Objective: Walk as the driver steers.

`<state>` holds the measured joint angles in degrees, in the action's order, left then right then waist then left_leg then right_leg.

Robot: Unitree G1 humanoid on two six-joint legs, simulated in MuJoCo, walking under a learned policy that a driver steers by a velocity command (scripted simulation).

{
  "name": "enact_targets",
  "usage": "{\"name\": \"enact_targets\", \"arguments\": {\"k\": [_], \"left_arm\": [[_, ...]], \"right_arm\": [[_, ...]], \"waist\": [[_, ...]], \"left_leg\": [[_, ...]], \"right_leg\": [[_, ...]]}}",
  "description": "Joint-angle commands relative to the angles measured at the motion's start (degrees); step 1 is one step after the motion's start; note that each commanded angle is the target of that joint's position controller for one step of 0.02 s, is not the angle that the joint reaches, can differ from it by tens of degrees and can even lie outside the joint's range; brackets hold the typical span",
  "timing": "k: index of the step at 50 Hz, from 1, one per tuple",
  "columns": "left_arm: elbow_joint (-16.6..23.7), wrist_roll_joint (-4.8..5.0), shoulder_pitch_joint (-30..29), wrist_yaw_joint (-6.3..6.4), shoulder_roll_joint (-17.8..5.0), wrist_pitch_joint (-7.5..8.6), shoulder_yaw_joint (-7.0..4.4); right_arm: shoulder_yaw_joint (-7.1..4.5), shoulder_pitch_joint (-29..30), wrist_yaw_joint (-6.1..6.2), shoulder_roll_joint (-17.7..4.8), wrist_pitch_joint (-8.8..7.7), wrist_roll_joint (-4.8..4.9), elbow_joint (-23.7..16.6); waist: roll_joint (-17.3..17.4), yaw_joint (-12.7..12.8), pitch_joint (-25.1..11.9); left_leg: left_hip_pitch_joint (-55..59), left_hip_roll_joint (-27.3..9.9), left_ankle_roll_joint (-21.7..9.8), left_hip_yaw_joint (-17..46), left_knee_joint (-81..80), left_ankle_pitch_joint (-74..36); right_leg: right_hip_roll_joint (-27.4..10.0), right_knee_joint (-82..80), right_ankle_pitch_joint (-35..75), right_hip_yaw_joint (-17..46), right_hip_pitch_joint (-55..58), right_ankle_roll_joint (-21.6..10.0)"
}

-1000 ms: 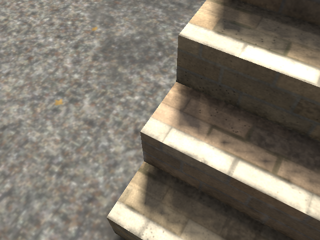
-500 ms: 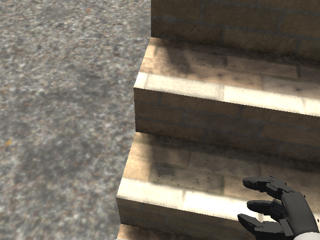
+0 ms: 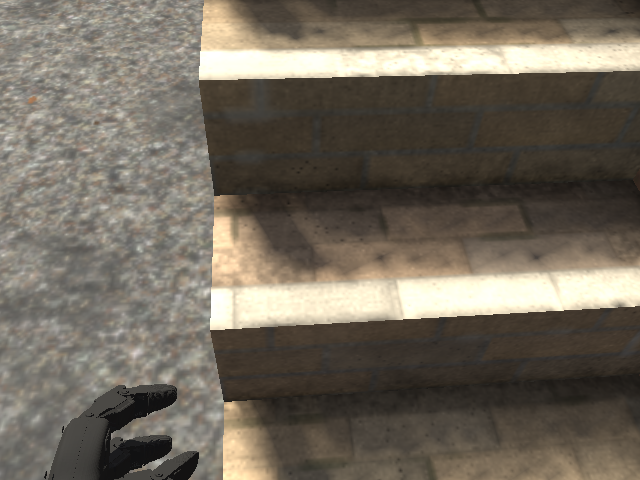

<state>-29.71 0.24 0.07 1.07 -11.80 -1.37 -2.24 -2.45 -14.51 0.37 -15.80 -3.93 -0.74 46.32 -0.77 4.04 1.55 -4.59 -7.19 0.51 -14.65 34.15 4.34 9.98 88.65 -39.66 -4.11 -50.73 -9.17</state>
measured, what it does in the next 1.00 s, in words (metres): goes down, turning right: left foot 0.06 m higher, then left foot 0.43 m lower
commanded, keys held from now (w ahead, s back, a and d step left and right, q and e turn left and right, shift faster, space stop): w+e+shift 0.30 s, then e+shift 0.04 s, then shift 0.52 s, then w+shift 0.14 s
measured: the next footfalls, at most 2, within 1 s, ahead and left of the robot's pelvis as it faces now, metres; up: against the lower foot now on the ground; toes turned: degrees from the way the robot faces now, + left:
left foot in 0.14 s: -0.07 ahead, +0.12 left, +0.27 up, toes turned -26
left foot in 0.72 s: -0.03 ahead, +0.26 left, -0.16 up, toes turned -24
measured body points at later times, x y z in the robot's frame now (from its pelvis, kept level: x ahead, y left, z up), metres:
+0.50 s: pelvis +0.04 +0.09 -0.03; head +0.24 +0.13 +0.36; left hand +0.27 +0.39 -0.18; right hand +0.26 -0.23 -0.12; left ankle -0.16 +0.23 -0.49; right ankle +0.08 +0.00 -0.57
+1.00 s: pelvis -0.02 +0.39 -0.21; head +0.04 +0.52 +0.22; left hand +0.37 +0.46 -0.28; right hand -0.08 +0.04 -0.17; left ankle +0.16 +0.54 -0.85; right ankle +0.12 +0.02 -0.51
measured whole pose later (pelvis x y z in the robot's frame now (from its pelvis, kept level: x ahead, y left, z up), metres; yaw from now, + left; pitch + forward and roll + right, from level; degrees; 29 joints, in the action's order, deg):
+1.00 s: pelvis -0.02 +0.39 -0.21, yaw -30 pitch -12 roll -16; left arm -38.6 -4.9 -9.1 10.9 -20.9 -1.8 -5.5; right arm -0.8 -8.1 2.2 -23.1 1.8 -0.2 40.2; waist -3.3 -2.7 10.1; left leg -27.1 -16.6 -0.3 26.8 68.7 13.6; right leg -9.9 106.3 -28.3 -0.7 -87.6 2.0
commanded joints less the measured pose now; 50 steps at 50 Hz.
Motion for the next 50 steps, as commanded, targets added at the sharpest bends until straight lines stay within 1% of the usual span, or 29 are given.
{"name": "enact_targets", "arguments": {"k": [1, 3, 9, 12, 13, 14, 15, 17, 19, 20, 21, 22, 23, 24, 25, 29, 30, 32, 33, 36, 37, 39, 42, 43, 44, 45, 46, 48, 50], "left_arm": [[0.1, -0.53, 5.5, -0.20, -12.5, 0.47, -4.87], [0.4, -0.57, 4.3, -0.99, -6.9, 1.62, -2.69], [-5.1, -3.87, 10.0, 2.94, -7.6, 4.67, -3.46], [-5.7, -4.78, 13.1, 3.70, -7.2, 4.91, -4.34], [-3.0, 0.10, 9.1, 2.24, -0.7, 4.85, 0.04], [-5.0, -5.43, 0.5, 1.60, -5.4, 3.53, -3.79], [-5.8, -4.44, 3.2, 1.01, -5.1, 2.31, -4.87], [-5.3, -3.72, 11.0, 1.84, -6.6, 2.27, -4.82], [1.2, -1.27, 16.1, 0.99, -14.2, 1.79, -4.67], [1.6, -3.37, 12.8, 1.58, -14.4, -0.15, -3.37], [-2.3, 1.05, 20.9, 0.86, -24.5, -3.45, -3.71], [-10.3, 0.16, 22.5, 0.00, -9.6, 1.23, 0.09], [-11.5, 1.18, 18.5, 1.43, -21.1, 3.91, -7.78], [-11.0, -1.13, 36.7, 6.01, -36.0, 3.48, -11.83], [-11.5, -1.45, 30.4, 5.41, -28.7, 2.91, -8.81], [-9.8, -4.17, 0.6, 12.92, -6.7, 0.22, 0.29], [-13.6, 0.46, 5.5, 12.60, -1.8, 0.14, 0.75], [-14.7, -1.05, 3.5, 10.78, -1.3, 2.26, 0.62], [-15.4, -6.17, 6.1, 10.23, -0.4, 2.74, -2.13], [-14.7, -1.37, 15.1, 10.39, -8.5, 1.38, -4.95], [-13.6, -1.39, 18.0, 10.31, -3.0, 0.37, -0.83], [-16.9, -3.31, 23.1, 10.56, -0.8, -1.01, 1.42], [-21.1, -5.78, 30.6, 3.34, -13.6, -0.82, -0.63], [-18.2, -2.18, 23.7, 3.42, -10.3, -3.76, -4.62], [-8.6, -2.19, 10.5, 6.39, -12.0, -1.81, -5.34], [8.0, -3.81, -46.9, 5.15, -12.0, 4.01, -4.44], [12.3, -1.29, -58.5, 6.93, -2.2, 5.03, -1.05], [1.1, -5.47, -26.1, 11.42, 4.6, 2.41, 2.94], [4.3, -6.26, -29.3, 9.83, 9.9, 0.68, 4.00]], "right_arm": [[0.26, 10.1, -2.40, -1.8, 0.85, 0.49, -16.1], [1.03, 12.2, -3.80, -0.5, -0.94, -3.34, -19.6], [2.00, 14.6, -1.14, -2.8, -2.79, -3.38, -22.9], [1.06, 16.1, -0.82, -6.9, -2.51, -0.84, -23.6], [0.91, 13.8, 0.39, -6.9, -2.14, 3.83, -22.8], [1.65, -3.6, -1.00, -4.5, -4.23, -0.75, -18.0], [3.16, -5.0, -1.15, 1.6, -3.51, 0.99, -13.5], [3.81, 0.2, -1.70, 5.7, -0.92, -0.95, -8.5], [0.58, 16.0, -1.31, -4.7, -2.10, -1.15, -15.5], [-0.91, 19.8, 0.60, -9.2, -4.06, 0.63, -20.3], [-6.57, 11.9, 2.75, -27.2, -0.64, 13.30, -23.0], [-5.88, 0.7, 8.39, -27.8, 1.85, 19.17, -23.6], [-7.20, -9.6, 10.25, -38.1, 1.41, 13.46, -17.9], [-6.58, 15.8, 10.36, -42.1, 1.95, 11.12, -27.8], [-1.91, 19.9, 7.32, -26.7, 3.48, 9.45, -28.5], [-2.33, -3.5, -5.88, -21.1, 9.50, 7.51, -7.6], [-2.33, -6.0, -6.93, -17.7, 9.08, 7.41, 0.7], [1.84, 1.6, -4.82, -6.3, 7.51, 11.46, 2.9], [9.53, -6.9, -1.49, 7.5, 5.57, 2.28, 4.6], [9.07, 9.1, 0.76, -6.5, 4.58, 1.68, -0.9], [5.74, 10.1, -1.28, -11.3, 2.82, -0.52, 0.1], [4.86, 11.3, 1.81, -10.3, -0.90, 2.72, 1.8], [4.45, 0.2, 6.30, -10.9, -0.22, 9.50, 5.1], [0.50, -2.9, 9.33, -18.9, 0.24, 5.46, 6.8], [0.90, 7.3, 8.64, -20.8, 0.89, 0.70, -3.6], [2.02, -7.9, 9.48, -10.6, 4.72, 1.66, -6.2], [1.90, -16.5, 7.89, -10.9, 6.93, -0.48, -4.3], [2.57, -5.5, 0.73, -4.7, 7.96, -1.25, -2.9], [6.03, -19.2, -2.21, 7.6, 9.67, 1.12, 6.3]], "waist": [[-15.2, 2.3, -18.7], [1.3, 0.2, -8.3], [0.0, 0.4, -9.0], [0.1, 2.2, -9.8], [-1.0, -1.0, -6.5], [12.9, -12.5, -9.4], [20.6, -9.6, -2.8], [14.0, 2.3, 6.6], [8.1, 16.6, -5.1], [1.7, 16.4, -5.3], [-9.9, 17.5, -16.2], [-55.4, 18.7, -25.0], [-47.6, 17.1, -61.6], [-21.8, 32.8, -66.4], [-5.0, 24.3, -65.1], [3.4, 1.1, -9.3], [25.0, 0.0, -0.4], [18.6, 1.9, 16.5], [39.1, -4.5, 4.3], [13.4, 4.7, -0.6], [22.3, 7.3, 0.8], [27.1, 9.6, -0.1], [11.5, 8.0, 3.5], [-34.8, 18.6, -23.7], [-41.7, 12.4, -35.2], [-35.7, -15.4, -7.6], [-11.0, -24.2, -1.7], [37.8, -22.1, -0.9], [38.4, -25.5, -4.7]], "left_leg": [[-28.0, 12.0, -2.1, 6.4, 46.2, -0.3], [-36.1, 14.5, -2.2, 15.8, 48.3, 7.1], [-41.7, 11.5, -1.0, 30.4, 55.6, 22.5], [-40.7, 8.3, 0.8, 38.6, 38.8, 31.9], [-27.5, 6.7, -2.8, 34.6, 10.7, 25.6], [-3.2, -1.0, -1.5, 36.8, -14.4, 12.6], [21.8, -3.9, 1.2, 25.4, -35.3, -24.1], [22.6, 0.0, 6.6, 7.2, -58.3, -61.4], [14.3, -0.2, 5.4, 5.0, -39.8, -128.9], [15.9, -1.5, 4.4, 7.1, -18.8, -153.7], [25.0, 17.7, 20.6, -0.3, -5.0, -153.6], [-54.9, 17.1, 28.5, 23.1, 71.8, -72.9], [-74.2, 22.5, 25.7, 48.2, 135.5, 38.8], [-60.9, 16.2, 23.4, 41.8, 123.8, 38.4], [-41.0, 9.0, 14.6, 40.2, 86.7, 24.3], [0.7, -7.2, -9.1, 55.3, 0.5, 51.6], [23.1, -12.0, -10.0, 45.6, -38.8, -9.6], [23.9, -7.7, -2.4, 28.0, -55.9, -43.9], [23.0, -1.8, 3.6, 3.6, -41.3, -80.7], [18.1, -6.4, 17.9, 24.5, -13.2, -102.1], [2.6, 0.2, 23.5, 4.8, -12.5, -89.4], [8.2, -3.1, 20.2, 5.8, -15.9, -97.3], [-59.6, 15.2, 43.9, 0.4, 2.8, -142.4], [-64.5, 5.1, 26.3, 30.4, 67.9, 7.6], [-5.1, 3.0, 8.1, 56.4, 91.5, 68.7], [11.5, -12.7, -6.1, 78.4, 97.1, 82.4], [29.3, -17.8, -10.2, 70.4, 73.6, 56.1], [-17.9, -4.6, -0.1, 24.6, 15.5, -4.1], [-34.5, 2.6, -1.0, 4.0, 28.1, -0.9]], "right_leg": [[-2.2, -38.8, 5.9, 28.8, 34.9, -10.8], [-4.3, -46.5, 6.0, 40.0, 26.3, -11.7], [-7.9, -51.0, 9.9, 56.4, 24.6, -18.2], [-8.7, -42.5, 26.2, 58.1, 32.4, -18.4], [-1.0, -34.7, 45.2, 44.4, 27.7, -10.7], [6.2, -16.5, 31.0, 24.4, 10.5, -4.8], [13.5, 7.2, 11.5, 9.4, -12.4, 1.7], [14.8, 24.0, -6.4, 1.1, -10.4, 4.9], [16.3, 6.2, -13.8, -5.1, 8.8, 6.6], [20.4, -8.8, -13.0, -11.7, 3.8, 10.4], [27.2, -50.8, 12.8, -35.9, 29.4, 14.3], [4.9, -38.8, 39.5, 8.2, 110.4, -9.4], [-31.0, -38.2, 67.6, 70.7, 128.0, -26.8], [-18.3, -37.8, 57.5, 72.1, 116.6, -15.6], [-10.9, -34.2, 44.2, 61.1, 90.4, -6.3], [1.3, -9.2, 37.1, 30.5, -5.0, 7.8], [11.4, 14.5, 10.6, 6.7, -26.1, 11.5], [12.7, 27.5, -16.9, -16.3, -37.7, 12.7], [18.3, 54.2, -25.1, -3.2, -26.9, 10.7], [17.1, 70.4, -11.6, -5.3, -38.0, 16.7], [12.8, 64.8, -2.1, -14.2, -32.4, 14.7], [10.6, 64.3, -2.3, -16.1, -33.0, 11.3], [6.9, 17.6, -21.9, -19.2, 53.1, -2.0], [-20.8, 9.4, 17.4, 32.3, 55.8, -17.7], [-11.8, -5.8, 37.2, 36.2, -9.5, -9.2], [-25.3, -5.3, 34.6, 41.8, -72.0, -1.7], [-24.5, 7.7, 37.6, 31.7, -90.6, 9.2], [-18.9, 9.6, 11.2, -6.4, -33.3, 14.1], [-14.8, 39.3, -0.3, -19.9, -21.2, 16.0]]}}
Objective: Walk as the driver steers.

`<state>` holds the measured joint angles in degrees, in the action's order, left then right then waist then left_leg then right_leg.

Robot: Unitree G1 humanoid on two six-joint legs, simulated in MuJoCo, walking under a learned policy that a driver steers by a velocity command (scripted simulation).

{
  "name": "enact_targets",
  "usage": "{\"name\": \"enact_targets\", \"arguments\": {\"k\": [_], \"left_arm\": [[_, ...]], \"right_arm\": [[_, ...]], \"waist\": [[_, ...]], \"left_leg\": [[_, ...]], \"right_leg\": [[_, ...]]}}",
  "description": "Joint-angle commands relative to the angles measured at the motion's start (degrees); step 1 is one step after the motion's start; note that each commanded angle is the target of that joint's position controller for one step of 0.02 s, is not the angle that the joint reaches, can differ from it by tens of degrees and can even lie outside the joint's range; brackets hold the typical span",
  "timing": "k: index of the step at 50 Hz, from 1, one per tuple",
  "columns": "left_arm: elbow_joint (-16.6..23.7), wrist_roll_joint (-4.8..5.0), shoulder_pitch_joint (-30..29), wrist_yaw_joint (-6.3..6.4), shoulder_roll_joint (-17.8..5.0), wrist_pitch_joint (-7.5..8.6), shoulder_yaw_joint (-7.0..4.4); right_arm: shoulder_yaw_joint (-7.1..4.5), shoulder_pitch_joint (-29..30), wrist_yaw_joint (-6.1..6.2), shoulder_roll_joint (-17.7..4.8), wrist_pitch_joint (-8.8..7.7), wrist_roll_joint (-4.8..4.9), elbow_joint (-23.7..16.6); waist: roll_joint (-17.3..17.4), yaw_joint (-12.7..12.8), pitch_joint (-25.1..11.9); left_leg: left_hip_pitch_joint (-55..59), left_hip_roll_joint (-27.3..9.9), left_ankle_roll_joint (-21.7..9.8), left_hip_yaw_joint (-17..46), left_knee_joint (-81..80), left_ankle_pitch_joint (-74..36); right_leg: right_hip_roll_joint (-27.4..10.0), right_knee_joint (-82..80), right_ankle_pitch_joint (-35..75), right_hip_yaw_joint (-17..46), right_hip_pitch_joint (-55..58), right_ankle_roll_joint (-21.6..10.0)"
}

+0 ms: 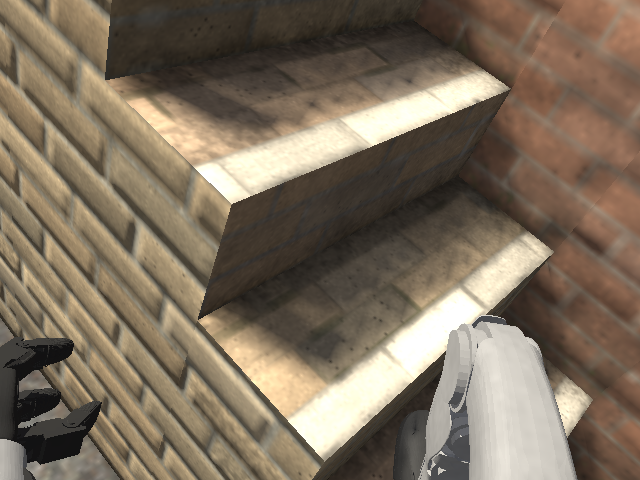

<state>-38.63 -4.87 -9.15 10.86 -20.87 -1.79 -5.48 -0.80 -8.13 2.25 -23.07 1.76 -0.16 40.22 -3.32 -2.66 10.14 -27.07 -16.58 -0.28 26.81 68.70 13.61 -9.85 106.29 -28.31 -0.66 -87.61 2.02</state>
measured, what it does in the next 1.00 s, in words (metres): goes down, backwards: left foot 0.04 m lower, then right foot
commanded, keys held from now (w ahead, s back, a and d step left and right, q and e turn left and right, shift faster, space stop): w+shift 1.00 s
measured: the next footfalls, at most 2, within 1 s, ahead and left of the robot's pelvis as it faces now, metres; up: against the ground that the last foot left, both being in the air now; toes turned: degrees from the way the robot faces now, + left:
left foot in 0.08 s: +0.21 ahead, +0.20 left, -0.04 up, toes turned -2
right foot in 0.24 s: -0.30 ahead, +0.01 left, -0.04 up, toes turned -10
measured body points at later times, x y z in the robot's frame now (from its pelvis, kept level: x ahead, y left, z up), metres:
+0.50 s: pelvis -0.40 +0.09 -0.05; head -0.44 +0.12 +0.39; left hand -0.35 +0.36 -0.20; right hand -0.25 -0.18 -0.13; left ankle -0.38 +0.24 -0.57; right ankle -0.34 +0.02 -0.76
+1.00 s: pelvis -0.57 +0.11 -0.02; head -0.60 +0.10 +0.43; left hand -0.45 +0.38 -0.11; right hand -0.39 -0.16 -0.09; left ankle -0.54 +0.21 -0.77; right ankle -0.60 +0.00 -0.73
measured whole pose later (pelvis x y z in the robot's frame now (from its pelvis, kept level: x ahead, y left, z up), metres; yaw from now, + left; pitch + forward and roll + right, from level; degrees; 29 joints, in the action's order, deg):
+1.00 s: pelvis -0.57 +0.11 -0.02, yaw -4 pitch +2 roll +2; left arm -35.5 0.1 18.9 -3.3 -17.2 -3.4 -3.0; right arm -1.9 -10.1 0.4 -16.5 -1.0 -0.9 37.1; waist -0.8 3.9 -7.0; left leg -12.4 -0.2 -1.6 -8.6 19.8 9.2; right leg -3.1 45.2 -18.7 -1.9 -20.7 -3.4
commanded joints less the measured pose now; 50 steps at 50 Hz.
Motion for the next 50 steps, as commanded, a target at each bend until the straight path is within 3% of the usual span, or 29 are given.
{"name": "enact_targets", "arguments": {"k": [1, 2, 3, 4, 5, 6, 7, 8, 9, 10, 11, 12, 13, 14, 15, 16, 17, 18, 20, 24, 28, 29, 31, 32, 33, 34, 36, 48, 50], "left_arm": [[15.7, 1.17, -23.3, -0.65, 20.7, -1.14, 7.95], [16.3, 3.39, -21.0, -0.12, 22.7, -3.54, 7.29], [14.4, 3.94, -7.5, 1.45, 26.4, -6.60, 7.43], [12.5, 3.15, 3.6, 2.86, 29.1, -9.31, 6.99], [14.4, 3.25, 10.0, -1.69, 23.9, -7.65, 5.47], [13.0, 2.98, 17.0, -4.62, 11.4, -6.64, 2.33], [11.7, 4.25, 12.0, -7.59, 5.2, -5.54, 0.18], [11.0, 6.34, 11.9, -10.14, 2.0, -5.32, 1.17], [7.0, 8.23, 19.9, -11.51, -0.3, -5.76, 1.75], [3.6, 7.31, 18.6, -12.16, -4.0, -4.68, 2.84], [1.6, 4.73, 19.8, -11.27, 4.3, -5.21, 5.69], [1.7, 5.14, 11.3, -12.44, 12.9, -5.43, 8.07], [1.8, 7.33, 11.4, -15.76, 15.0, -4.20, 10.69], [2.5, 15.61, 13.8, -18.45, -12.1, -2.71, -0.07], [5.8, 13.30, 2.2, -16.21, -8.1, -1.61, 2.96], [5.9, 6.92, -11.0, -14.08, -3.3, -0.95, 4.63], [6.7, 4.36, -8.0, -11.99, -3.1, 0.57, 2.88], [4.9, 2.65, -6.4, -8.60, -2.2, 2.33, 2.34], [1.0, 1.55, -2.0, -7.80, -0.5, 3.59, 2.52], [-1.0, 2.83, 13.4, -7.09, -1.6, 3.43, 0.94], [0.5, 2.22, 18.8, -7.92, 0.0, 2.13, 0.32], [1.0, 2.35, 20.6, -7.31, 1.7, 1.06, 0.57], [1.4, 4.43, 24.0, -7.38, 9.0, -0.44, 2.77], [6.4, 2.78, 19.2, -8.45, 16.4, -0.59, 5.02], [14.6, 3.59, 11.4, -7.88, 9.4, 0.12, 3.86], [16.5, 2.35, 4.6, -7.94, 2.0, 1.32, 1.91], [8.9, 3.54, 16.2, -10.56, -0.6, 2.21, 0.49], [8.8, 5.20, 22.3, -14.55, 0.3, -0.84, 1.85], [6.6, 4.99, 28.0, -13.71, 0.5, -0.23, 2.12]], "right_arm": [[7.21, -25.1, -5.00, 18.1, 4.69, 1.51, 11.6], [9.59, -14.3, -5.83, 19.8, 5.36, 1.83, 8.1], [10.02, 3.9, -7.00, 15.4, 5.94, 1.28, 2.6], [10.80, 17.4, -6.93, 14.3, 6.93, -2.02, 0.9], [5.63, 31.7, -2.83, 1.8, 5.82, 1.85, -4.1], [2.25, 32.9, 0.42, -5.1, 4.27, 2.97, -5.6], [-1.27, 26.8, 4.62, -14.5, 3.33, 2.20, -1.0], [-3.06, 29.5, 7.67, -20.0, 1.99, -0.31, -2.5], [-3.22, 33.4, 9.17, -16.7, 1.56, -1.37, -5.5], [-3.85, 25.6, 7.56, -10.2, 2.52, -3.15, -5.5], [-5.06, 5.4, 5.65, -2.8, 4.05, -2.32, -0.4], [-2.20, -5.4, 4.75, 9.9, 5.20, -1.76, 4.1], [2.31, -1.7, 4.43, 27.3, 5.55, -4.74, 1.5], [-1.40, 27.8, 7.18, 16.3, 3.68, -6.10, -14.5], [-2.06, 40.5, 7.94, 13.0, 0.44, -7.28, -23.7], [-3.32, 29.2, 6.42, 9.6, -0.71, -6.22, -17.6], [-4.80, 14.4, 3.50, 5.2, -0.51, -6.68, -11.0], [-6.94, 5.2, 1.00, 2.1, 0.51, -5.97, -8.1], [-6.29, -7.5, -1.13, 7.8, 2.88, -2.22, 0.4], [-4.59, 6.7, -3.34, 6.4, 4.57, -0.30, -3.7], [-3.58, -5.4, -6.10, 4.6, 4.46, 2.28, -1.7], [-3.57, -12.4, -6.26, 4.3, 3.87, 1.13, 1.2], [-0.23, -9.1, -5.81, 11.2, 1.41, -0.50, 2.3], [3.22, -6.0, -5.84, 13.5, 0.37, -1.05, -2.1], [-4.61, -1.8, -3.71, -8.7, 0.32, -2.76, -4.0], [-4.81, 2.0, -1.94, -9.4, -0.66, -1.31, -6.0], [-3.19, 9.4, -0.50, -5.2, -3.65, -3.29, -7.6], [-2.94, 1.9, -1.80, -0.4, -3.64, -0.44, -7.0], [-3.01, 1.1, -1.54, 0.3, -1.97, -0.81, -6.9]], "waist": [[38.2, -17.9, -6.1], [31.2, -11.9, -1.7], [33.7, 1.1, 1.4], [39.5, 12.1, 1.8], [54.5, 17.1, -1.6], [28.2, 19.6, -5.0], [11.4, 17.7, -13.6], [7.5, 17.1, -13.4], [10.1, 19.7, -11.2], [5.4, 12.4, -2.6], [2.7, 1.9, -2.6], [-19.9, -0.6, -0.3], [-35.4, -5.3, 9.1], [-57.3, 13.0, 11.1], [-37.4, 6.1, 25.1], [-17.3, -5.0, 19.0], [-5.5, -5.7, 5.9], [4.5, -8.9, -3.2], [13.6, -10.1, -13.5], [8.3, 1.2, -13.1], [-10.0, -0.2, -11.4], [-8.1, 0.1, -9.8], [14.9, 2.6, -1.9], [7.1, 6.5, -3.6], [21.2, 4.8, -9.5], [9.7, 4.8, -5.6], [-0.4, 9.7, -9.4], [14.1, 6.4, -11.9], [9.7, 6.7, -8.2]], "left_leg": [[-24.8, 13.4, 0.3, -36.0, -9.4, 1.6], [-35.6, 12.0, 0.3, -29.3, -16.0, 10.4], [-48.3, 10.2, 2.6, -17.7, -32.6, 25.6], [-48.8, 15.4, 6.7, -20.9, -49.4, 25.4], [-72.7, 16.6, 4.3, 6.9, -79.7, 46.6], [-63.6, 14.7, 8.3, 12.1, -76.8, 45.7], [-37.9, 6.8, 9.3, 10.9, -74.0, 43.6], [-16.9, -3.0, 8.1, 20.0, -78.2, 40.4], [-7.8, -6.3, 8.3, 21.0, -75.6, 34.8], [-4.8, -1.3, 6.8, 6.1, -62.0, 19.7], [-13.5, 2.6, 4.9, 1.3, -55.5, 24.5], [-23.5, 17.0, 4.3, -12.6, -7.7, 36.4], [-58.9, 33.9, 4.1, -18.4, 46.4, 38.4], [-84.2, 30.3, 2.8, -2.1, 39.4, 33.8], [-81.0, 28.4, 5.8, -0.8, 47.9, 16.1], [-71.9, 31.1, 6.0, -4.3, 49.1, 1.3], [-47.7, 27.7, 5.6, -8.8, 47.2, -9.7], [-34.2, 24.3, 6.7, -12.6, 51.2, -13.5], [-26.8, 24.5, 9.1, -18.2, 56.8, -8.1], [-15.9, 18.2, 8.4, -24.1, 24.3, -3.4], [18.6, 20.4, 1.5, -36.0, -35.8, 19.1], [27.5, 20.6, -1.9, -38.5, -46.9, 15.6], [28.8, 15.0, -4.0, -28.5, -51.7, 5.0], [24.6, 7.1, -2.1, -19.7, -30.3, 5.4], [18.9, -13.3, -12.0, 8.8, -57.3, 38.7], [11.6, -13.4, -10.2, 13.5, -64.2, 44.1], [8.3, -1.5, -4.1, -4.1, -57.6, 20.9], [8.4, 3.8, -6.3, -25.1, -63.9, 13.4], [8.4, 3.5, -7.2, -24.4, -57.6, 15.5]], "right_leg": [[5.1, 28.4, -11.8, -22.3, 14.0, 7.4], [6.7, 43.6, -8.9, -16.1, 14.0, 9.6], [11.5, 60.9, -4.9, -7.9, 19.5, 10.8], [16.4, 76.8, -9.4, -5.4, 26.6, 9.8], [23.9, 90.1, -1.4, -14.9, 48.2, 11.7], [18.8, 70.5, 9.5, -12.0, 62.6, 10.0], [18.9, 48.9, 5.1, -12.7, 61.5, 7.1], [13.8, 6.1, -6.6, -7.9, 57.2, 2.6], [9.2, -32.9, -19.2, 0.2, 64.2, -4.4], [3.5, -64.9, -25.3, 1.3, 67.5, -8.7], [6.4, -67.0, -27.5, -3.6, 78.8, -12.4], [9.3, -66.5, -24.5, -1.4, 73.9, -20.2], [16.4, -45.5, -12.5, -9.0, 58.0, -9.2], [-17.5, -105.2, -80.3, 46.3, 45.0, -14.1], [-17.3, -119.0, -91.1, 66.9, 30.0, -15.1], [-14.1, -110.6, -64.5, 50.9, 29.6, -10.3], [-9.0, -103.6, -51.8, 46.7, 26.9, -7.2], [-9.7, -98.9, -44.2, 46.0, 28.9, -11.5], [-2.2, -84.2, -20.6, 26.6, 45.8, -12.1], [-1.8, -89.4, -9.1, 18.0, 65.0, -12.6], [5.6, -95.8, 7.7, -3.4, 65.7, -3.9], [8.3, -89.8, 8.8, -5.7, 64.4, -3.0], [14.8, -47.9, -6.3, -2.9, 44.8, -6.6], [15.6, -30.3, -3.7, 12.7, 26.7, -8.7], [14.6, -25.5, 9.1, 13.2, 16.5, -5.3], [11.8, -24.3, 20.8, 18.6, 16.8, -2.3], [14.2, -20.1, 28.9, 16.9, 28.1, 0.2], [7.1, -62.2, 6.8, -3.9, 68.5, -5.3], [6.9, -77.2, 3.4, -7.2, 74.3, -9.1]]}}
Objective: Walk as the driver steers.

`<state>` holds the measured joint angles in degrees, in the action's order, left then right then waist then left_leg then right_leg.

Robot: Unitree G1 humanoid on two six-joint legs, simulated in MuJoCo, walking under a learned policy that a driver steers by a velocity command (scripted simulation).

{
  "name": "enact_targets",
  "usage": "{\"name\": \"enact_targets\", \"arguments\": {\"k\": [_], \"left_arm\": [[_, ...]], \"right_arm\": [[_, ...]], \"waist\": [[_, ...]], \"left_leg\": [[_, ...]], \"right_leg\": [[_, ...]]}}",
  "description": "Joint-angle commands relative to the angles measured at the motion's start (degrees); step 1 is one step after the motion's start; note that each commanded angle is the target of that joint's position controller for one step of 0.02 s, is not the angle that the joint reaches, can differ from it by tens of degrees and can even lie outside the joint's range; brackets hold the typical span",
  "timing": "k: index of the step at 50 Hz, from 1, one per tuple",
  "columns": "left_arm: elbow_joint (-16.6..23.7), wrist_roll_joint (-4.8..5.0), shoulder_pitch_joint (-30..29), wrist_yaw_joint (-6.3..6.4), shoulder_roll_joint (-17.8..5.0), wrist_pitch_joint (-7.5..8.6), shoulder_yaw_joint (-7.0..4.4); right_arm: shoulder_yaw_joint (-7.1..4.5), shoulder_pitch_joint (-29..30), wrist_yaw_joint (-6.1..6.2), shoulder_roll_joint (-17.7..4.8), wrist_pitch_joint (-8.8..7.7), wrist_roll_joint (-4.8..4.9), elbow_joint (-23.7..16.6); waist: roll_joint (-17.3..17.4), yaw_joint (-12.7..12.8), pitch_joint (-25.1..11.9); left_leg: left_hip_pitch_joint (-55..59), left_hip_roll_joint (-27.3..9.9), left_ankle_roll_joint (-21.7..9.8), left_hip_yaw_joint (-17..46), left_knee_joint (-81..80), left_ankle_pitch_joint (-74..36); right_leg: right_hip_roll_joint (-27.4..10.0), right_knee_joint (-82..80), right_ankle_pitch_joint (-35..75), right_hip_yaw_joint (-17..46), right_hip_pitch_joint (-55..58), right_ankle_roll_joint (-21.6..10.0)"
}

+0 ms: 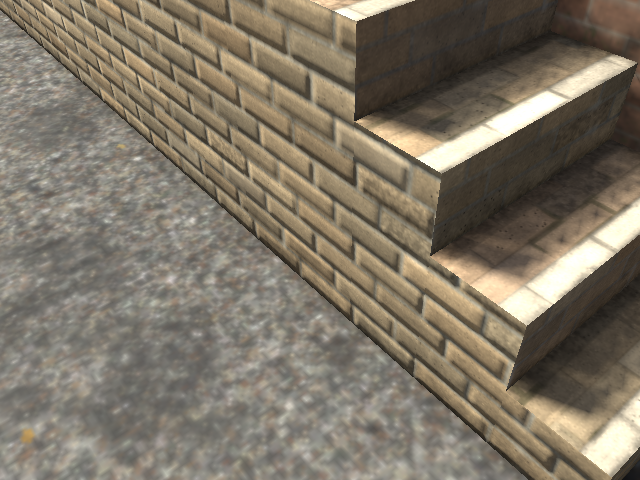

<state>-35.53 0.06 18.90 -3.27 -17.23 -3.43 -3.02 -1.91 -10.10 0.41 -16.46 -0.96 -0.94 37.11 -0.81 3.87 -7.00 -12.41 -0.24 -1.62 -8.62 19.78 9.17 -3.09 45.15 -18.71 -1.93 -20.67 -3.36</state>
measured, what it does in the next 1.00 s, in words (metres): walks ahead: right foot, then left foot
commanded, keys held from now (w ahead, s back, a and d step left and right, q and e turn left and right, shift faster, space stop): w+shift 1.00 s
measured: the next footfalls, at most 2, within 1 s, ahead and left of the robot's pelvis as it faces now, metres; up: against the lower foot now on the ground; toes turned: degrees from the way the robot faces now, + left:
right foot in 0.04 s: -0.02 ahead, -0.11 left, +0.00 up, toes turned -4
left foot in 0.54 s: +0.33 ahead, +0.13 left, +0.00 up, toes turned +4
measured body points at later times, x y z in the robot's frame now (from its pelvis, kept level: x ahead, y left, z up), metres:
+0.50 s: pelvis +0.15 +0.00 -0.02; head +0.16 -0.01 +0.43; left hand +0.12 +0.29 -0.13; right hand +0.37 -0.24 -0.10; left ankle +0.28 +0.13 -0.73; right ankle -0.06 -0.11 -0.74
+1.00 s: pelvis +0.54 +0.02 -0.03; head +0.57 +0.01 +0.42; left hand +0.73 +0.26 -0.11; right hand +0.55 -0.24 -0.17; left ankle +0.31 +0.13 -0.69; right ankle +0.68 -0.05 -0.75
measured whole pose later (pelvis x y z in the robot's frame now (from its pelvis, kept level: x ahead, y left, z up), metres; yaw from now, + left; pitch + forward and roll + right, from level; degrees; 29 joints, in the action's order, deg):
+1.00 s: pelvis +0.54 +0.02 -0.03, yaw +1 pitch +1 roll +2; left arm -41.7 -2.6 4.2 0.2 -13.5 6.5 -0.3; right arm -2.1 -22.0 0.0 -15.1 -5.2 -0.4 51.7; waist -0.1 -1.0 2.5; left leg 0.4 3.5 -3.5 -0.7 43.5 23.1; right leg 0.3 32.4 -5.4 -2.5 -29.1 -4.3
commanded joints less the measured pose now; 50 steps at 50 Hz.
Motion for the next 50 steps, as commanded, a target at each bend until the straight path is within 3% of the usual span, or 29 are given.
{"name": "enact_targets", "arguments": {"k": [1, 2, 3, 4, 5, 7, 11, 16, 21, 23, 24, 26, 27, 28, 29, 30, 31, 32, 34, 36, 39, 41, 43, 44, 46, 47, 48, 49, 50], "left_arm": [[-0.8, -1.18, 7.5, 0.70, -2.2, 2.55, -0.10], [-2.6, -2.61, 9.8, 0.33, 1.1, 4.20, 1.21], [-0.2, -2.40, 10.1, 0.49, -0.1, 5.12, 2.80], [1.9, -2.25, 7.6, 2.90, -14.1, 4.71, -2.13], [2.5, -2.62, 3.5, 4.67, -13.6, 5.32, -2.43], [2.4, -2.36, -0.5, 5.02, -11.6, 7.32, -1.50], [-1.3, -1.13, 1.9, 4.13, -7.8, 9.53, -0.33], [-4.8, -1.17, 8.4, 3.39, -6.6, 9.19, -1.02], [-7.3, -1.30, 10.1, 3.77, -7.2, 8.83, -1.62], [-8.9, -1.25, 9.7, 3.92, -8.0, 8.52, -1.68], [-9.6, -1.17, 9.0, 4.03, -8.7, 8.42, -1.68], [-11.1, -1.37, 8.1, 4.00, -10.8, 8.08, -1.86], [-10.7, -1.22, 6.1, 4.27, -10.3, 7.89, -1.63], [-7.9, 0.29, 7.6, 3.35, -4.1, 8.50, 0.15], [-5.7, -0.14, 2.0, 3.04, -1.1, 9.88, 0.79], [-4.6, 0.28, -3.9, 3.05, -2.9, 10.18, 0.34], [-4.8, 0.27, -5.0, 2.50, -4.5, 10.56, 0.20], [-5.3, -0.16, -4.5, 1.98, -3.8, 10.49, 0.47], [-5.8, -2.14, -3.0, 1.05, -1.3, 8.89, 1.27], [-4.4, -2.37, -6.1, 0.33, 0.5, 7.85, 1.85], [-0.6, -2.09, -15.3, 0.11, -0.1, 8.15, 2.27], [0.8, -1.25, -20.5, -0.03, 1.0, 9.04, 2.84], [0.3, -1.10, -21.8, 0.16, 1.2, 9.78, 2.88], [-1.3, -1.05, -17.0, 0.78, 0.8, 9.93, 2.57], [-5.1, -0.99, -6.3, 2.50, -3.5, 9.62, 0.73], [-8.7, -1.35, 5.0, 3.29, -4.5, 9.46, 0.00], [-11.6, -2.28, 12.8, 4.45, -6.3, 9.14, -0.79], [-13.5, -3.10, 17.6, 5.40, -10.6, 8.83, -1.94], [-11.7, -4.44, 10.5, 4.89, -14.9, 9.12, -2.50]], "right_arm": [[-1.47, 4.9, 0.31, -4.1, 1.90, -0.33, -4.1], [0.05, 9.0, 0.14, 0.6, 1.81, -0.36, -5.9], [2.84, 13.2, 0.31, 8.3, 0.80, -0.01, -10.0], [1.70, 15.7, 0.14, 2.8, -0.34, -0.92, -13.9], [-0.21, 19.9, -0.11, -3.0, -1.23, -1.61, -14.9], [-1.35, 13.7, -1.78, -5.7, -1.43, -1.66, -11.1], [-1.98, 8.9, -4.70, -5.0, 1.34, -0.47, -7.0], [-1.44, 14.4, -5.93, -3.1, 1.75, -0.61, -5.6], [-1.27, 19.1, -6.36, -3.3, 1.00, -0.75, -6.1], [-1.20, 18.3, -5.97, -3.6, 0.73, -1.36, -6.0], [-1.30, 16.0, -5.38, -3.9, 0.67, -1.67, -5.5], [-2.49, 1.9, -3.67, -5.7, 0.00, -1.92, -1.6], [-3.42, -11.8, -2.79, -7.8, -0.94, -2.50, 2.7], [-5.26, -20.2, -1.80, -14.4, -1.29, -3.62, 4.1], [-5.24, -20.9, -2.17, -15.3, -2.05, -2.92, 4.5], [-4.61, -14.0, -2.08, -12.5, -2.17, -2.93, 4.5], [-4.14, -12.2, -1.97, -9.7, -2.30, -2.44, 4.5], [-3.46, -10.0, -1.80, -7.5, -2.47, -2.31, 4.7], [-1.97, -8.5, -1.54, -4.2, -3.25, -1.73, 5.7], [-1.72, -10.0, -1.76, -3.8, -4.31, -0.89, 7.3], [-1.49, -10.7, -2.19, -3.7, -5.65, -0.04, 8.2], [-1.27, -10.6, -1.94, -3.9, -6.36, 0.95, 8.7], [-2.01, -12.1, -1.89, -7.8, -7.55, 1.41, 9.7], [-2.27, -12.2, -1.55, -8.8, -7.85, 1.62, 10.2], [-2.84, -9.3, -0.58, -10.9, -7.04, 0.80, 10.1], [-3.09, -5.8, 0.20, -11.4, -5.89, 0.08, 9.4], [-2.66, -4.0, 0.63, -9.7, -5.17, -0.02, 9.2], [-1.41, -3.7, 0.52, -3.9, -5.03, -0.75, 8.8], [0.81, -19.8, -0.63, 4.2, -5.77, 2.28, 7.0]], "waist": [[-2.1, 3.1, 11.4], [-10.0, 4.4, 14.6], [-14.3, 3.5, 14.0], [-18.9, 4.8, 9.8], [-3.7, 3.0, 12.3], [1.4, -1.1, 8.6], [-2.0, -2.9, 9.6], [-5.1, 0.7, 12.7], [-6.0, 2.6, 17.5], [-6.3, 1.8, 18.0], [-6.8, 0.4, 16.5], [-8.2, -6.8, 7.0], [-6.1, -13.5, 0.2], [8.2, -14.5, -7.9], [18.3, -13.2, -9.5], [11.5, -11.0, 0.5], [4.4, -9.3, 3.3], [2.4, -6.6, 5.3], [5.3, -2.9, 7.9], [4.7, -2.1, 11.4], [4.0, -2.7, 15.3], [3.0, -3.8, 16.2], [2.7, -4.1, 15.4], [4.6, -2.1, 10.2], [5.6, 3.0, 3.4], [6.3, 8.8, -0.9], [4.6, 11.8, -3.2], [-5.5, 10.5, -2.5], [-24.6, -3.8, -9.7]], "left_leg": [[-10.5, -7.0, -3.8, 5.5, 4.9, 20.1], [-29.4, -1.8, -2.8, 3.8, 26.6, 23.7], [-45.1, 4.4, -3.2, 12.4, 44.7, 29.0], [-56.9, 4.9, -1.2, 19.8, 46.5, 18.6], [-58.6, 1.8, 0.0, 23.4, 48.3, 6.5], [-48.9, 1.9, 3.2, 22.1, 45.7, -2.7], [-36.7, 1.4, 5.4, 15.7, 42.3, -11.2], [-35.9, -2.4, 4.0, 7.9, 30.4, -12.5], [-33.4, -4.0, 0.2, 4.9, 17.2, -7.5], [-28.6, -2.5, -2.3, 2.6, 12.9, -2.1], [-22.9, -0.5, -3.8, 1.0, 11.1, 1.6], [-5.0, 5.4, -6.6, -1.4, 10.7, 6.5], [13.5, 3.4, -7.6, 2.1, 11.0, 6.7], [32.3, -11.2, -10.8, 24.3, 7.5, 33.9], [31.9, -19.4, -10.9, 51.4, -5.4, 49.1], [25.0, -18.4, -9.8, 48.3, -7.0, 39.6], [19.5, -17.5, -10.1, 38.6, -6.4, 31.0], [13.5, -15.1, -9.0, 33.3, -7.6, 24.7], [5.2, -11.5, -8.4, 26.7, -10.8, 20.5], [1.8, -10.8, -9.4, 22.5, -14.3, 14.5], [-0.5, -7.2, -9.2, 13.9, -18.0, -0.1], [-3.2, -4.4, -8.1, 8.4, -19.1, -11.1], [0.7, -6.2, -7.6, 8.0, -19.3, -27.0], [4.4, -8.3, -7.5, 7.5, -15.6, -40.9], [12.1, -8.3, -5.7, 6.7, -2.1, -58.6], [11.9, -7.5, -5.1, 6.3, 11.0, -62.7], [8.1, -5.0, -4.8, 6.3, 25.6, -56.3], [-4.1, 1.0, -4.7, 7.4, 49.6, -16.9], [-21.2, 8.8, -3.0, 14.8, 65.1, 18.7]], "right_leg": [[3.5, -25.8, -5.2, -8.0, 14.3, -4.7], [-2.0, -19.7, -9.0, 4.2, 21.8, -5.1], [-10.4, -14.4, -12.7, 19.2, 19.9, -5.0], [-22.1, -36.3, -35.2, 46.6, 22.9, -11.9], [-24.8, -40.7, -38.1, 48.2, 21.3, -13.0], [-17.5, -36.0, -23.5, 32.2, 17.4, -8.8], [-10.6, -39.4, -12.8, 15.3, 10.7, -6.8], [-9.0, -42.5, -6.5, 8.6, 19.6, -7.1], [-12.3, -44.8, -0.1, 6.8, 27.3, -7.8], [-12.6, -42.1, 14.0, 4.2, 29.1, -7.5], [-12.1, -37.8, 29.4, 1.9, 28.8, -7.1], [-11.4, -17.6, 62.6, -1.0, 27.5, -6.8], [-9.1, -0.6, 57.5, -3.0, 15.7, -6.0], [-2.7, 22.0, 34.3, -3.7, -7.0, -3.8], [6.8, 34.4, -5.4, 5.3, -18.6, -4.5], [4.2, 38.3, -1.2, 9.9, -25.1, -6.2], [0.4, 36.0, 3.8, 8.3, -24.2, -6.4], [-1.8, 31.1, 6.0, 7.4, -21.4, -5.8], [-4.0, 27.3, 7.0, 6.6, -17.7, -3.7], [-4.8, 26.2, 8.9, 5.3, -20.6, -2.1], [-5.6, 12.0, 17.4, 2.3, -21.5, -0.7], [-3.3, -4.1, 24.2, -0.7, -12.7, -0.6], [-0.2, -11.6, 28.6, -2.2, -5.9, -0.9], [2.0, -9.4, 29.0, -2.5, 0.2, -1.7], [5.4, -10.1, 22.3, -1.5, 6.7, -3.0], [5.9, -13.5, 21.3, -1.0, 15.2, -3.9], [4.5, -17.3, 21.8, -2.1, 23.1, -3.7], [-2.8, -14.6, 19.9, 4.9, 29.9, -2.1], [-18.3, -19.2, 25.1, 34.7, 38.7, -11.2]]}}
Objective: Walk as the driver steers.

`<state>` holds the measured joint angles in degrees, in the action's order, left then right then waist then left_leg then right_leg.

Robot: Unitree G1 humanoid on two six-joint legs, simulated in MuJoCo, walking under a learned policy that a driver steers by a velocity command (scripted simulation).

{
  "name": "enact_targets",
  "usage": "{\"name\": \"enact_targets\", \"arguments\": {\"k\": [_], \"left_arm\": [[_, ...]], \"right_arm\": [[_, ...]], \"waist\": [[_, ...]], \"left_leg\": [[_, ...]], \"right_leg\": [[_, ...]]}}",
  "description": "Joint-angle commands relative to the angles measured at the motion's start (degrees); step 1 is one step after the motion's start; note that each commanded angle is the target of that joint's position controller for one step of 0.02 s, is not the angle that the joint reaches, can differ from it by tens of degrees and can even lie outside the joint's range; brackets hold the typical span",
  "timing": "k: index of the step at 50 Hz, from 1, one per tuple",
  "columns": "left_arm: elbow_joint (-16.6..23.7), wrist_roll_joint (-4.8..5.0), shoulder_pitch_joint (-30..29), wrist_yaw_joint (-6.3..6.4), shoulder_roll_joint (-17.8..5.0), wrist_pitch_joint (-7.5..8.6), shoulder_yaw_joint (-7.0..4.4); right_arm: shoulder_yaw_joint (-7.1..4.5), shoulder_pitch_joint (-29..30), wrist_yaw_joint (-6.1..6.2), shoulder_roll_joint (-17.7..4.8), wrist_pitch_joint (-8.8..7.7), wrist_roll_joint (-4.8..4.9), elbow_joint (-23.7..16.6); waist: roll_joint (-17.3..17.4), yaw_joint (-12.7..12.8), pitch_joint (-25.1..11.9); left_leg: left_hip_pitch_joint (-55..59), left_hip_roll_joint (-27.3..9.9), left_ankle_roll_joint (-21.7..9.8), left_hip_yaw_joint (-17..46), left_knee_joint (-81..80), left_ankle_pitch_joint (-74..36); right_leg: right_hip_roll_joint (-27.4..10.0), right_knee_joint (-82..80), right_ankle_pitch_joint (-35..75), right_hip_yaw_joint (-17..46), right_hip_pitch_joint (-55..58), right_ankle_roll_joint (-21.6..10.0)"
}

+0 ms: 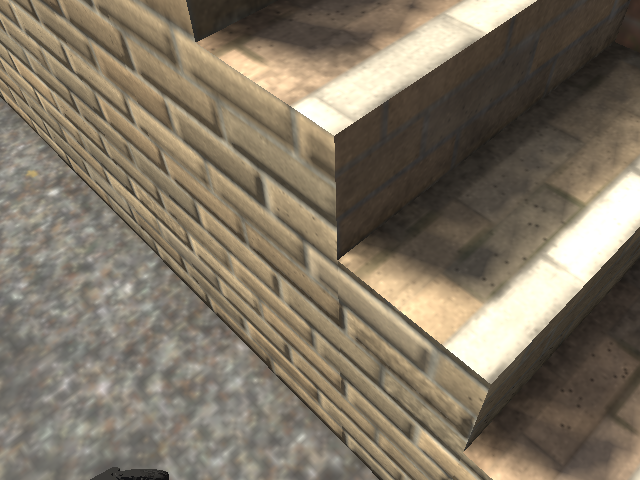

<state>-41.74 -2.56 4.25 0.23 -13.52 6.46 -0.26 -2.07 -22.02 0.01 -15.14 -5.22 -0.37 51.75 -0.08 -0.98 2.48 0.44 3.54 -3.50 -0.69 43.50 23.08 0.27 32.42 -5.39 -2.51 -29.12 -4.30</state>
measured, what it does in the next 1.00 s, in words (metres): walks ahead: left foot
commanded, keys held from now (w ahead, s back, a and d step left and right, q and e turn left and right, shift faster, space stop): w+shift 1.00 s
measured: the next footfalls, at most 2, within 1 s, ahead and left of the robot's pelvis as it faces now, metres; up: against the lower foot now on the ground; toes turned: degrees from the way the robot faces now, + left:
left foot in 0.34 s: +0.34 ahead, +0.09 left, +0.00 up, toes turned -1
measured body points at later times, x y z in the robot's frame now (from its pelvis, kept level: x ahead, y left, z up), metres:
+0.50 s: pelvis +0.21 +0.03 +0.03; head +0.21 +0.03 +0.48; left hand +0.43 +0.22 -0.06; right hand +0.42 -0.17 -0.05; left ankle +0.30 +0.09 -0.72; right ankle +0.14 -0.07 -0.72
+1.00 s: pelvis +0.19 +0.06 +0.03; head +0.21 +0.06 +0.48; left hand +0.42 +0.25 -0.06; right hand +0.39 -0.16 -0.06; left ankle +0.30 +0.10 -0.72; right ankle +0.14 -0.08 -0.72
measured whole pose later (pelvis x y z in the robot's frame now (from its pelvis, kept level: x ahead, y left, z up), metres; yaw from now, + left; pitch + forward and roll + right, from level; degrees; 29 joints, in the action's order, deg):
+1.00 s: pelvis +0.19 +0.06 +0.03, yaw -2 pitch +2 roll -2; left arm -46.1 -0.7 -0.8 -0.8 -12.2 4.8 5.1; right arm 3.3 0.2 -2.1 -11.3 -5.2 -0.4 45.9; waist 1.1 -1.6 -0.4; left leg -14.9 4.6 -4.0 -2.4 6.3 -5.8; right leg 0.5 15.3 -12.1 0.5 -5.4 1.1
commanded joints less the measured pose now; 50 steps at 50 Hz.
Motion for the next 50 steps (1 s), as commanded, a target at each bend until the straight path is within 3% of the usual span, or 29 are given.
{"name": "enact_targets", "arguments": {"k": [1, 2, 3, 4, 5, 7, 9, 10, 11, 14, 16, 17, 18, 19, 20, 21, 22, 23, 24, 26, 29, 39, 50], "left_arm": [[-4.2, -0.40, 20.0, 0.14, -13.1, -1.00, -5.18], [-2.0, 0.64, 12.3, 0.12, -8.2, -0.82, -3.81], [-1.1, 0.71, 7.8, 0.35, -5.4, -0.37, -2.65], [-1.8, 1.11, 7.1, 0.86, -4.5, 0.59, -1.74], [-3.0, 1.48, 6.8, 0.97, -3.4, 1.23, -0.84], [-4.3, 1.73, 4.4, 0.32, -6.4, 2.60, -0.78], [-5.6, 2.52, 6.9, -0.34, -7.6, 2.85, -0.96], [-3.7, 2.32, 2.9, -0.41, -6.5, 2.29, -0.53], [-2.9, 2.79, 3.8, -0.32, -6.5, 1.65, -0.63], [-1.5, 3.63, 0.8, -0.37, -6.2, 1.39, 0.28], [-0.7, 3.98, -1.4, -0.71, -5.4, 1.16, 1.36], [0.5, 3.46, -2.3, -1.03, -4.6, 0.77, 1.89], [1.1, 2.52, -0.4, -1.26, -3.6, 0.03, 2.34], [0.1, 2.24, 7.2, -1.17, 0.8, -0.91, 4.08], [-1.9, 1.42, 6.3, -0.50, -1.6, -1.54, 4.31], [-1.8, 1.14, 1.6, -0.17, -4.7, -1.62, 3.54], [-1.0, 1.65, -1.9, -0.17, -5.5, -1.38, 3.19], [-0.6, 2.23, -3.5, -0.32, -5.3, -1.10, 3.17], [-0.4, 2.53, -4.0, -0.42, -4.2, -0.96, 3.42], [-0.5, 2.66, -5.3, -0.57, -3.0, -1.08, 3.87], [-0.4, 2.48, -7.4, -0.47, -2.4, -1.43, 4.17], [0.0, 2.11, -11.3, -0.52, -3.3, -0.97, 4.06], [0.7, 1.85, -11.0, -0.97, -3.7, -0.61, 4.02]], "right_arm": [[1.08, -5.9, 0.11, -1.1, -1.39, -0.21, -5.4], [0.74, 2.8, -0.01, -4.0, -1.07, -0.39, -7.8], [1.57, 7.5, 0.17, -2.7, -0.92, -1.28, -9.2], [2.12, 10.0, 0.31, -1.7, -0.65, -1.44, -10.3], [2.59, 10.2, 0.03, -0.8, -0.10, -2.09, -10.4], [3.41, 10.3, 0.03, -0.1, 0.03, -1.57, -10.5], [3.92, 12.5, 0.40, -0.2, 0.16, -0.52, -10.5], [4.59, 13.3, 0.35, 0.6, 0.76, 0.03, -10.6], [4.78, 16.0, 0.59, -0.1, 0.37, 0.62, -11.0], [5.22, 17.6, 0.87, 0.7, -1.07, 0.52, -11.0], [5.37, 18.1, 0.94, 0.6, -1.62, -1.02, -10.6], [5.21, 18.1, 0.73, -0.7, -1.66, -1.87, -10.6], [5.33, 19.5, 0.43, -2.0, -1.66, -2.63, -11.2], [5.78, 28.7, 0.63, -1.9, -1.40, -2.07, -13.9], [6.17, 32.5, 0.07, 1.2, -0.95, -0.58, -15.6], [6.37, 28.6, -0.51, 2.3, -1.11, 0.11, -15.0], [5.85, 24.8, -0.77, 0.9, -1.51, 0.05, -13.4], [5.42, 22.2, -0.72, -0.5, -1.78, -0.24, -12.3], [5.11, 21.9, -0.57, -1.2, -1.77, -0.43, -11.7], [5.20, 23.2, -0.74, 0.1, -1.52, -0.89, -11.7], [5.21, 24.6, -1.08, 0.9, -1.28, -0.50, -11.2], [4.49, 25.4, -1.65, 0.0, -0.86, -0.15, -10.2], [4.26, 27.2, -2.17, -1.3, -0.73, 0.02, -10.1]], "waist": [[-13.9, 3.0, -18.5], [-5.6, 2.3, -9.9], [-0.4, 1.0, -7.3], [0.7, 0.2, -7.4], [1.0, -1.4, -8.0], [-2.7, -3.9, -8.1], [-6.5, -1.9, -10.6], [-6.4, -2.5, -11.8], [-6.4, -0.2, -14.0], [-5.2, -1.1, -15.8], [-1.8, -2.0, -12.9], [0.5, -1.6, -11.6], [4.6, 0.7, -10.0], [16.1, 8.0, -9.9], [14.3, 6.4, -7.1], [6.7, 2.8, -5.7], [3.7, 0.9, -9.4], [2.9, 0.2, -12.6], [3.0, 0.6, -14.8], [2.4, 0.8, -15.5], [1.3, 0.6, -14.1], [1.8, -0.9, -11.5], [2.6, -0.8, -11.4]], "left_leg": [[-36.6, 0.7, -3.1, 9.1, 41.5, -1.3], [-37.6, -2.4, -1.7, 6.3, 38.8, -7.1], [-33.3, -4.3, 0.0, 6.8, 34.4, -9.9], [-28.6, -5.3, 1.3, 8.0, 30.1, -10.0], [-20.8, -5.8, 2.3, 6.6, 22.9, -10.7], [-13.0, -3.6, 3.0, 2.6, 3.5, -10.2], [-13.9, -2.1, 3.0, 0.0, -6.9, -13.4], [-17.9, -3.6, 3.6, -0.8, -10.7, -12.8], [-18.8, -3.2, 3.8, -2.3, -12.6, -14.9], [-13.2, -5.0, 2.7, -2.7, -19.5, -24.4], [-10.6, -6.0, 2.4, -2.1, -24.1, -29.0], [-9.9, -8.5, 2.3, 0.5, -24.7, -36.5], [-11.7, -12.2, 2.8, 5.5, -26.4, -42.1], [-14.8, -15.8, 1.1, 9.7, -28.5, -37.0], [-16.9, -14.7, 1.0, 10.7, -31.6, -30.4], [-16.0, -12.9, 1.6, 9.8, -31.6, -33.7], [-12.4, -11.9, 2.1, 8.9, -30.0, -40.2], [-10.5, -11.3, 2.5, 8.5, -29.6, -43.6], [-8.8, -11.4, 2.6, 8.3, -29.3, -44.5], [-8.8, -11.7, 2.7, 8.3, -29.6, -45.1], [-9.9, -11.9, 3.0, 8.9, -31.9, -40.3], [-12.2, -11.4, 4.2, 10.0, -38.1, -20.6], [-13.8, -11.5, 4.7, 11.4, -41.4, -11.1]], "right_leg": [[-18.7, -14.6, -7.5, 38.6, 42.1, -11.3], [-17.9, -16.9, -3.8, 31.1, 32.7, -11.1], [-16.6, -18.4, 14.3, 25.0, 24.3, -9.5], [-15.9, -17.8, 34.3, 18.9, 19.9, -8.5], [-12.7, -17.8, 43.5, 11.9, 14.1, -6.5], [-7.1, -17.5, 53.8, 3.1, 11.7, -3.3], [-7.0, -17.2, 55.4, 2.7, 20.6, -1.9], [-9.7, -14.0, 66.4, 4.2, 27.4, 0.3], [-9.8, -13.1, 71.4, 5.0, 30.7, 1.0], [-9.8, -10.3, 59.4, 4.5, 28.9, 0.6], [-7.7, -5.7, 42.6, 4.5, 24.7, -0.1], [-6.2, -3.0, 29.3, 4.7, 22.3, -0.3], [-4.4, -2.2, 12.7, 5.5, 21.4, -0.4], [-4.9, -9.6, 2.8, 8.5, 23.5, 0.6], [-6.2, -15.0, -0.1, 9.7, 24.4, 0.9], [-6.4, -15.1, 2.5, 10.2, 24.7, 0.9], [-6.2, -12.9, 8.0, 9.9, 27.1, 0.9], [-6.0, -11.6, 10.3, 9.4, 28.9, 1.1], [-5.9, -11.5, 9.7, 9.2, 29.5, 1.4], [-6.0, -11.5, 9.8, 9.2, 30.2, 1.7], [-6.2, -13.4, 4.5, 9.5, 29.8, 1.9], [-6.7, -16.9, -0.1, 10.4, 29.0, 2.2], [-6.3, -17.6, -3.0, 10.2, 28.2, 2.6]]}}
